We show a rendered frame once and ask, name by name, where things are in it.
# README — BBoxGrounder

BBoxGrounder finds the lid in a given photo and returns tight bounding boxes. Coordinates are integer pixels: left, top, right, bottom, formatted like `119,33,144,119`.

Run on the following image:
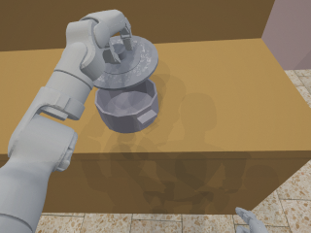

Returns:
94,35,158,91

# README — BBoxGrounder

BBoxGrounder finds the robot left hand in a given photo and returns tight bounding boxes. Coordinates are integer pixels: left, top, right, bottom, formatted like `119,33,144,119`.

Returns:
87,9,133,65

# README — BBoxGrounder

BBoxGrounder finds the knob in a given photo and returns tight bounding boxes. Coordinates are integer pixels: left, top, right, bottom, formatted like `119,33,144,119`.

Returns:
113,43,127,60

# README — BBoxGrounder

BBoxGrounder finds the pot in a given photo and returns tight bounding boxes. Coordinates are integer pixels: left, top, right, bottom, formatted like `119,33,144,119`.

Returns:
94,79,159,134

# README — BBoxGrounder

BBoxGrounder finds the robot right hand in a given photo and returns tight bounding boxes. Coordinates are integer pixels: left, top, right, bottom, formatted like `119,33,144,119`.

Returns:
235,207,269,233

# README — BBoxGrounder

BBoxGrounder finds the robot left forearm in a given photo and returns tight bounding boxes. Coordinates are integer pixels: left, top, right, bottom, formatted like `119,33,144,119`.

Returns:
8,16,110,158

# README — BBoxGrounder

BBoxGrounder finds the table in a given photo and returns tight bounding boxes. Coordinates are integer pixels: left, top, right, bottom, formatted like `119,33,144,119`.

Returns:
0,0,311,216

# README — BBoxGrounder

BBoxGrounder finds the robot left upper arm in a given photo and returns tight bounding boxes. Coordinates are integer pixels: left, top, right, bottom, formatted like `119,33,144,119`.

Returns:
0,114,78,233

